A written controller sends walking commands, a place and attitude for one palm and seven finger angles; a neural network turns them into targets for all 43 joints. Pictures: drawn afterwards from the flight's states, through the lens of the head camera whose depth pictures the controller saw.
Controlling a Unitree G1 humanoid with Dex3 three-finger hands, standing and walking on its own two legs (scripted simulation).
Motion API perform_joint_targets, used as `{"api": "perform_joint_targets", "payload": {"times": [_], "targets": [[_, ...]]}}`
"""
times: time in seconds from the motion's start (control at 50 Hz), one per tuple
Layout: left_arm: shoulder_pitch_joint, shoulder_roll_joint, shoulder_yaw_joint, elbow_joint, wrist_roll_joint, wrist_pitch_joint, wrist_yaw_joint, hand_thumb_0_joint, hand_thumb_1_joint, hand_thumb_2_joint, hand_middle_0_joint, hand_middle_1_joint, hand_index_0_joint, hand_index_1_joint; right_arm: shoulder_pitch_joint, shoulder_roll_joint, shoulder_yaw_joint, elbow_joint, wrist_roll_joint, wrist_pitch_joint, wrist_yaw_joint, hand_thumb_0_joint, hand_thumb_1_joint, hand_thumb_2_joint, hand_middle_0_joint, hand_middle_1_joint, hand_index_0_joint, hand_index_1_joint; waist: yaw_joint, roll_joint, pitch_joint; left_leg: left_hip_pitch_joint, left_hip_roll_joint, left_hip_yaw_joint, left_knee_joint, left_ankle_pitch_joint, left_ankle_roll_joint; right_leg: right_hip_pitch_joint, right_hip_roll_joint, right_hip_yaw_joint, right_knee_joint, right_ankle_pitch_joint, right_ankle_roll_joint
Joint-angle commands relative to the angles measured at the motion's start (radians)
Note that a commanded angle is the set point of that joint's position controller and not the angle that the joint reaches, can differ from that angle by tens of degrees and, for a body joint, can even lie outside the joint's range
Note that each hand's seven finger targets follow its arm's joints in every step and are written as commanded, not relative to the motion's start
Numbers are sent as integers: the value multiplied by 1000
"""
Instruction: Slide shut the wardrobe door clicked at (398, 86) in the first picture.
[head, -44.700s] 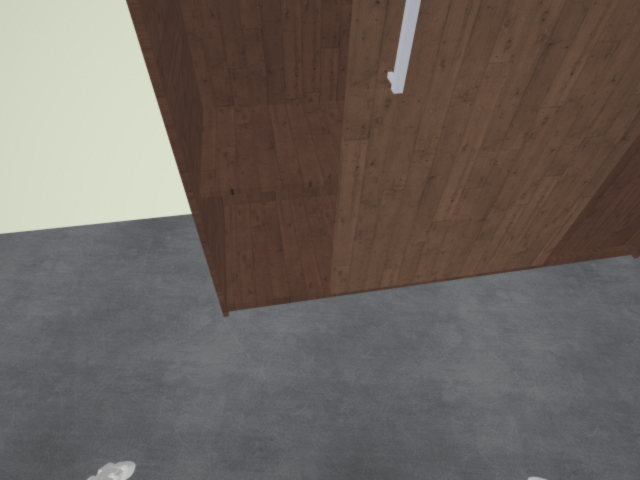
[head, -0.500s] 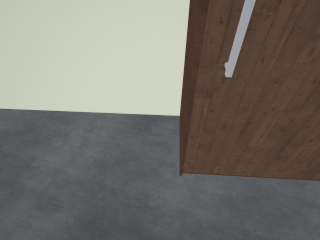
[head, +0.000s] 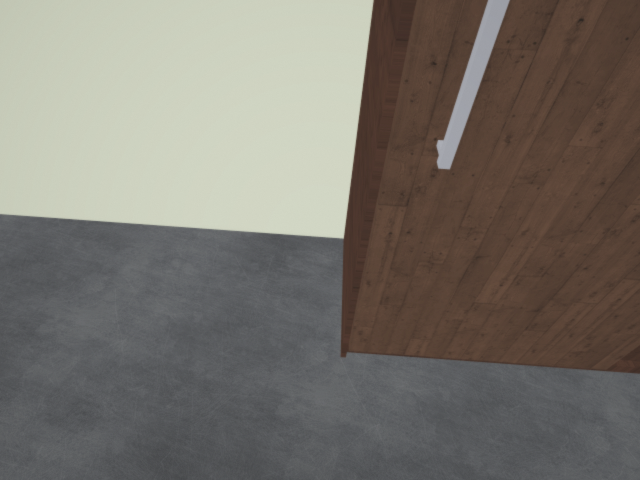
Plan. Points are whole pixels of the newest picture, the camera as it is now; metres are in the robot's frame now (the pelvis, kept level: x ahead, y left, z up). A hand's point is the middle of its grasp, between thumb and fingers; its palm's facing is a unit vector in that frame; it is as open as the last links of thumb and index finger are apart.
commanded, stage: let the arm hang, fingers relaxed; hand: right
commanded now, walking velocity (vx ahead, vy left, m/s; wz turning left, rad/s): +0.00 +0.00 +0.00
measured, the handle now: (467, 76) +0.62 -0.17 +0.23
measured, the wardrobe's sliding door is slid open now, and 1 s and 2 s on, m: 0.00 0.00 0.00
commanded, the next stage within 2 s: look to check the result in 0.30 s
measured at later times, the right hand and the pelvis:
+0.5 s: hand out of the picture +0.02 -0.16 -0.17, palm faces +0.02 +0.98 -0.21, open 7.4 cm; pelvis +0.02 +0.02 +0.00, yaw +0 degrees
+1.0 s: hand out of the picture +0.08 -0.18 -0.17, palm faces +0.00 +0.97 -0.26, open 7.4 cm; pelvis +0.04 +0.03 +0.01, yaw +0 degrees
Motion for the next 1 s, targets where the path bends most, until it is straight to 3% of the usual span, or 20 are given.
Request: {"api": "perform_joint_targets", "payload": {"times": [0.0,0.14,0.32,0.5,0.56,0.7,0.84,0.98], "targets": [[66,97,24,-22,-6,-18,0,0,900,900,-200,-300,-200,-300,57,-93,-19,-21,-3,-17,-3,0,-900,-900,200,300,200,300,4,27,92,-59,57,-78,-100,-84,43,-41,-110,129,-141,-123,2],[51,97,24,-17,-5,-26,3,0,900,900,-200,-300,-200,-300,37,-90,-24,-21,-2,-22,-3,0,-900,-900,200,300,200,300,4,-10,73,-35,59,-81,-96,-41,46,-26,-110,123,-142,-86,7],[32,117,28,-13,-7,-31,6,0,900,900,-200,-300,-200,-300,11,-110,-28,-21,1,-33,-2,0,-900,-900,200,300,200,300,7,20,33,-8,72,-92,-112,34,52,42,-109,101,-101,45,11],[-8,141,30,-7,-8,-27,5,0,900,900,-200,-300,-200,-300,-24,-135,-28,-16,1,-33,-3,0,-900,-900,200,300,200,300,10,24,58,-8,72,-96,-134,30,53,57,-118,97,-108,48,15],[-22,157,30,-8,-7,-30,6,0,900,900,-200,-300,-200,-300,-36,-148,-32,-18,1,-35,-1,0,-900,-900,200,300,200,300,9,25,39,10,73,-98,-135,43,53,68,-120,100,-108,60,15],[-62,184,32,-9,-9,-35,5,0,900,900,-200,-300,-200,-300,-60,-177,-36,-25,1,-42,-1,0,-900,-900,200,300,200,300,6,25,-2,59,85,-93,-126,180,54,102,-128,95,-95,151,18],[-99,210,32,-11,-8,-33,4,0,900,900,-200,-300,-200,-300,-92,-203,-38,-30,2,-42,1,0,-900,-900,200,300,200,300,6,16,24,60,86,-96,-145,177,53,107,-131,97,-109,142,23],[-131,239,34,-17,-10,-33,2,0,900,900,-200,-300,-200,-300,-115,-230,-40,-36,2,-44,4,0,-900,-900,200,300,200,300,5,13,-5,83,86,-103,-157,187,54,126,-135,98,-113,148,24]]}}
